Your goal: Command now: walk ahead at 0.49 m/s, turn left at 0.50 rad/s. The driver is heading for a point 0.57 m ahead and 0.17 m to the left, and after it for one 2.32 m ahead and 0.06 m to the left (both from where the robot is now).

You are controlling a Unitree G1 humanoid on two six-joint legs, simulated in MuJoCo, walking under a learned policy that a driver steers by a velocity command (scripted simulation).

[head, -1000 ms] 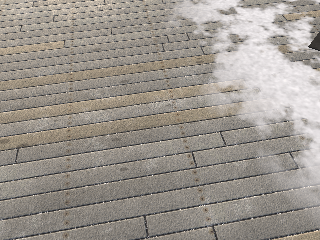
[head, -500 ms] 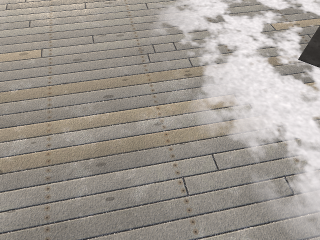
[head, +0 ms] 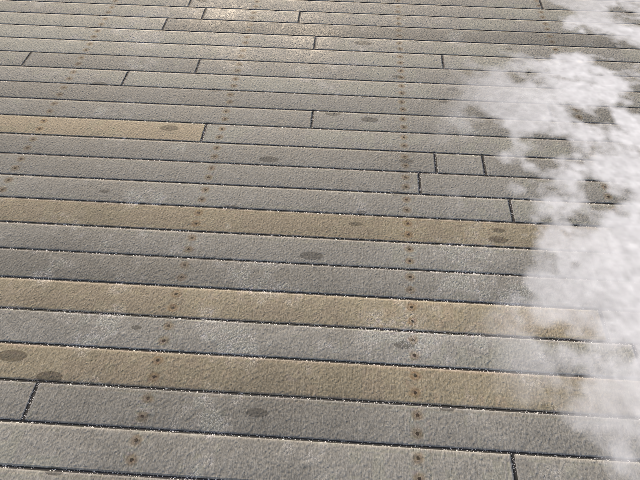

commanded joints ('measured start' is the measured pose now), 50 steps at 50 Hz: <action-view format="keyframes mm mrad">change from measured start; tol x32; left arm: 1 -88 139 21 -82 1 -14 19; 50 -155 218 39 -287 -27 77 4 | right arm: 1 -4 -22 -2 -48 -6 -8 20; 39 401 -51 24 -103 -33 -25 -5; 50 73 -87 9 -198 -33 28 -49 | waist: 1 -41 -64 52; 15 -134 149 -389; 50 -54 -151 -173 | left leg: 1 -3 22 -7 -133 153 -10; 12 357 -176 226 -414 -71 116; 15 1135 218 -786 -701 -262 415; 23 514 26 -214 -804 213 251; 30 453 -28 -186 -787 26 168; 36 666 -10 -169 -494 464 86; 39 215 -229 -51 233 -525 -78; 50 265 -140 -13 -161 -242 -106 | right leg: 1 -65 -285 104 -183 132 -118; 12 163 -313 -71 336 916 -47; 15 -654 5 207 1150 -421 67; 16 -766 -49 275 1165 -341 36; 35 -385 -41 218 194 277 10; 38 234 -287 482 275 876 -198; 50 -176 -198 545 31 258 -193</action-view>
